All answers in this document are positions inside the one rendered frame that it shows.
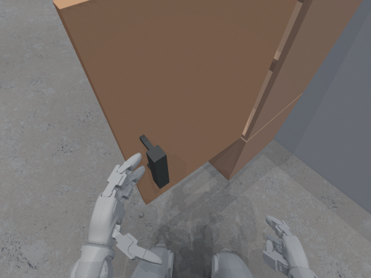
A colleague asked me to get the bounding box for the robot left forearm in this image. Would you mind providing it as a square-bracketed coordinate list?
[69, 243, 115, 278]

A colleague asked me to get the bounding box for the robot thigh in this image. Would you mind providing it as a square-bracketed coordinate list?
[212, 252, 254, 278]
[130, 247, 174, 278]

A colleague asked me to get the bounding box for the robot right hand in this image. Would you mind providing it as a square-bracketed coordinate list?
[263, 215, 310, 277]

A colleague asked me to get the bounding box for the cupboard door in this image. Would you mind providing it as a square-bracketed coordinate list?
[52, 0, 297, 205]

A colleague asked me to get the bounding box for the robot right thigh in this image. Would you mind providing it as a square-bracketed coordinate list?
[212, 252, 254, 278]

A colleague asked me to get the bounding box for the robot left hand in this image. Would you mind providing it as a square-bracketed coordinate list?
[88, 153, 163, 265]

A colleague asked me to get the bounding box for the handle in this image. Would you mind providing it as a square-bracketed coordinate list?
[139, 134, 169, 189]

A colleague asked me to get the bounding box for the robot left thigh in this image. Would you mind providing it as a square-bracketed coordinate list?
[130, 247, 174, 278]

